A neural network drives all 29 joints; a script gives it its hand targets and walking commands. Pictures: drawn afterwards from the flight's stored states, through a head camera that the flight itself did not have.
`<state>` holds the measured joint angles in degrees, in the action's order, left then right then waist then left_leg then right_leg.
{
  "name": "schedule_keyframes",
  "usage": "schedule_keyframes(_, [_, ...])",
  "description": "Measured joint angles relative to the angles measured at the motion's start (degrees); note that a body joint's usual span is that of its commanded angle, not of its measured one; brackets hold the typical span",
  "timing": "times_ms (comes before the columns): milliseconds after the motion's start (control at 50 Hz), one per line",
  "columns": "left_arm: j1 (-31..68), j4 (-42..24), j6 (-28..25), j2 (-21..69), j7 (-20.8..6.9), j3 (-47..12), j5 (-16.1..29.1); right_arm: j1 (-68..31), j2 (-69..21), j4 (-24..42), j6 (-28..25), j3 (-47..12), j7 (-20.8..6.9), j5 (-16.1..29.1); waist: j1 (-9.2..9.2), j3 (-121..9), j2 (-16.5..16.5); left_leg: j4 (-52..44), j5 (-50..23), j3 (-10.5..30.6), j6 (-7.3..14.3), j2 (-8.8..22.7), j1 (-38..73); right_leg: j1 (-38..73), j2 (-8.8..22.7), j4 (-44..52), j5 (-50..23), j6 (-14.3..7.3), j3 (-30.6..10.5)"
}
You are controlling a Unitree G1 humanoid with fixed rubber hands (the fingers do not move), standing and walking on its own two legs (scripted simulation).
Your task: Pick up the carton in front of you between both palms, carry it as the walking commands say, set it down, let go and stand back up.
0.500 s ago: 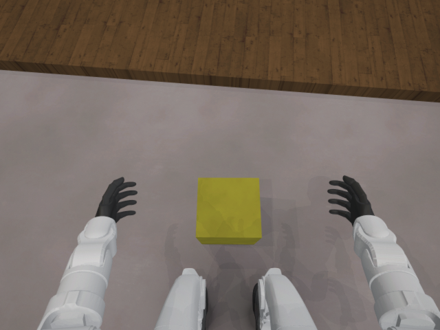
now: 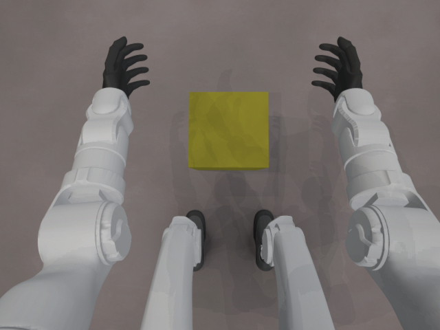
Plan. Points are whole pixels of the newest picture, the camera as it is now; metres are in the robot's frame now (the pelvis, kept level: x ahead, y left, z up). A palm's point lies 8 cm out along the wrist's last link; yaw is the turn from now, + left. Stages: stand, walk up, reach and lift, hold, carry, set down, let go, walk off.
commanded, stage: reach and lift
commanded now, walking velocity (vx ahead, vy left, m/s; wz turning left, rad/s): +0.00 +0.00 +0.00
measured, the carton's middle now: (227, 136) +0.48 +0.01 -0.49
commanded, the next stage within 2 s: none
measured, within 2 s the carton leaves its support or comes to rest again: leaves its support in 1.60 s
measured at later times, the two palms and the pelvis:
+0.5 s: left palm (153, 127) +0.48 +0.20 -0.34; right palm (304, 127) +0.48 -0.19 -0.34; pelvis -0.02 +0.00 -0.19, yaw -1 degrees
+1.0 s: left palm (166, 128) +0.49 +0.18 -0.42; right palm (294, 127) +0.49 -0.18 -0.42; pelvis -0.03 +0.00 -0.24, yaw +0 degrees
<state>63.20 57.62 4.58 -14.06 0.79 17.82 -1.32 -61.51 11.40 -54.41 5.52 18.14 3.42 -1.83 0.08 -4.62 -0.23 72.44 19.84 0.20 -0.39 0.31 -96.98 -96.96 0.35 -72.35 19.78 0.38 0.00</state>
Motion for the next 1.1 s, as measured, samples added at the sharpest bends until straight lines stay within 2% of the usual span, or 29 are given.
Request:
schedule_keyframes(100, [-3.32,-0.44,-2.72,0.36,0.98,-0.61,0.71,2.59,-0.32,-0.48,-2.95,-0.29,0.3,0.56,0.03,-2.84,-0.03,8.09,3.68,0.34,-0.15,0.0,-8.77,-8.63,-0.03,-7.95,3.68,-0.05,0.25])
schedule_keyframes(220, [-6.33,-4.37,-4.5,-1.12,2.81,-5.67,6.24,5.33,1.19,2.83,-4.96,-5.11,1.6,6.1,0.06,-1.55,0.0,20.7,8.25,0.65,-0.29,-0.06,-19.05,-18.83,-0.08,-20.46,8.22,-0.04,0.34])
schedule_keyframes(340, [-6.07,-8.67,-3.6,-3.17,4.22,-9.48,10.79,5.28,3.23,7.13,-4.05,-9.51,2.97,11.2,0.05,2.94,-0.05,31.88,10.78,0.75,-0.33,-0.02,-25.93,-25.75,-0.28,-31.55,10.63,0.0,0.23])
schedule_keyframes(400, [-3.93,-7.83,-2.97,-3.93,4.7,-10.26,11.77,3.11,4.04,6.42,-3.37,-10.47,3.46,12.47,0.01,5.29,-0.07,36.11,11.04,0.73,-0.36,0.01,-28.11,-27.98,-0.38,-35.77,10.83,0.09,0.13])
schedule_keyframes(480, [0.7,-3.34,-2.74,-4.71,5.07,-10.95,12.58,-1.65,4.95,2.07,-3.1,-11.15,3.81,13.28,-0.08,8.71,-0.13,40.41,10.65,0.63,-0.33,0.04,-30.3,-30.28,-0.5,-40.11,10.36,0.17,-0.05])
schedule_keyframes(660, [10.86,6.63,-4.29,-6.46,5.35,-13.48,15.02,-12.05,6.84,-8.56,-4.87,-13.82,4.17,15.84,-0.16,18.24,-0.21,47.55,9.23,0.68,-0.3,-0.04,-34.02,-34.03,-0.59,-47.24,8.91,0.2,-0.13])
schedule_keyframes(840, [15.12,8.06,-5.75,-8.46,6.25,-19.19,20.35,-16.8,10.74,-11.53,-6.38,-19.52,4.1,21.43,-0.28,23.59,-0.21,52.07,9.84,0.41,-0.34,-0.11,-35.56,-35.74,-0.64,-51.97,9.56,0.26,-0.49])
schedule_keyframes(920, [14.36,7.46,-5.93,-7.47,6.53,-19.76,20.92,-15.98,10.4,-10.86,-6.72,-19.86,4.0,21.29,-0.3,22.44,0.13,52.49,10.61,0.29,-0.39,-0.26,-35.41,-35.63,-0.51,-52.58,10.48,0.23,-0.63])
schedule_keyframes(1100, [11.95,9.15,-6.73,-4.71,6.26,-16.26,17.16,-13.9,7.14,-12.08,-7.34,-17.52,4.07,17.78,-0.18,18.73,0.23,51.11,11.28,0.56,-0.59,-0.2,-35.07,-35.33,-0.58,-51.13,11.04,0.07,-0.35])
